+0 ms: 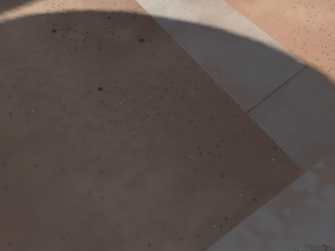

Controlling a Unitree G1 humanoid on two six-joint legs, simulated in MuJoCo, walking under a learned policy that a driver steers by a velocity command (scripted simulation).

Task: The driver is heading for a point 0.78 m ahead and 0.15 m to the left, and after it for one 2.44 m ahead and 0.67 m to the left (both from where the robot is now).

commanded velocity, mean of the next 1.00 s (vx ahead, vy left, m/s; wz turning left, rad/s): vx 0.50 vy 0.00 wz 0.52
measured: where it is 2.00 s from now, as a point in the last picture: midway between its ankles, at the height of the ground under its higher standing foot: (107, 130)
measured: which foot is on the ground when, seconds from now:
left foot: down 0.00-0.44, up 0.46-0.92, down 0.94-1.00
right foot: up 0.00-0.40, down 0.42-0.94, up 0.96-1.00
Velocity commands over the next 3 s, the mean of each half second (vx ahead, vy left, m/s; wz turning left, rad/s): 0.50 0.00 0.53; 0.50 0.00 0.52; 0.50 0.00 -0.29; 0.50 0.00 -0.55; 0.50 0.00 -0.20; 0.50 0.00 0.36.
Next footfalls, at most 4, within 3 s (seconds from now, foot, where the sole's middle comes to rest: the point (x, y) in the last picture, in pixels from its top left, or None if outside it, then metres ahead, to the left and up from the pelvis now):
0.42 right None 0.42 -0.10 -0.75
0.94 left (119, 219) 0.57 0.25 -0.79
1.44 right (132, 143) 0.95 0.24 -0.79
1.90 left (85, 111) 1.14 0.50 -0.79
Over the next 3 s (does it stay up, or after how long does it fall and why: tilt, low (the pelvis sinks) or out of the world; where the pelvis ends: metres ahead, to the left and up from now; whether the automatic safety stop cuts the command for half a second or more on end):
stays up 1.58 0.39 -0.04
